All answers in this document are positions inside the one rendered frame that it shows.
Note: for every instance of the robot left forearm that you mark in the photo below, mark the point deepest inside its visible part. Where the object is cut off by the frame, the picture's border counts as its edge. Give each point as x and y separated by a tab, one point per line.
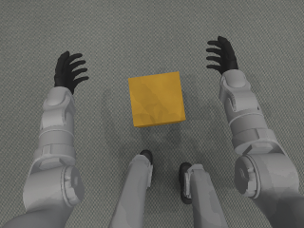
56	134

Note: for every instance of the robot left foot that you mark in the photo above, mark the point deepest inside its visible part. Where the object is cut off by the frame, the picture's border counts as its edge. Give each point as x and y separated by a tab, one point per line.
148	154

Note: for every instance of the robot left hand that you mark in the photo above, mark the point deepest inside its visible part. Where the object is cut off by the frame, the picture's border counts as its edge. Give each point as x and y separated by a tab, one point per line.
64	75

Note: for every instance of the robot left upper arm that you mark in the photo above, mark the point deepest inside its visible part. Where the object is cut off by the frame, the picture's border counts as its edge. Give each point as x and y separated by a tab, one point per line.
50	196

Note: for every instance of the robot right upper arm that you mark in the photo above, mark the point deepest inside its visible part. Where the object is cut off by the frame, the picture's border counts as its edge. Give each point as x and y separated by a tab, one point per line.
271	182

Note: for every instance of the carton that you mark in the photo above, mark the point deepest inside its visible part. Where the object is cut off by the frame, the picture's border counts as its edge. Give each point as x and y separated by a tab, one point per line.
156	99

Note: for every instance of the robot right thigh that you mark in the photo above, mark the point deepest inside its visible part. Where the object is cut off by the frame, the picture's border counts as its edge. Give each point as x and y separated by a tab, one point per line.
207	211

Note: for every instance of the robot right forearm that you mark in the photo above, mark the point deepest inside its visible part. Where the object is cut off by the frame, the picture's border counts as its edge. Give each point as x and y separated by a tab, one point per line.
251	134

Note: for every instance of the robot right hand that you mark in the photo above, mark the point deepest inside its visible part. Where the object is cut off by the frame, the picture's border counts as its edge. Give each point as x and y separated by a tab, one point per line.
227	59

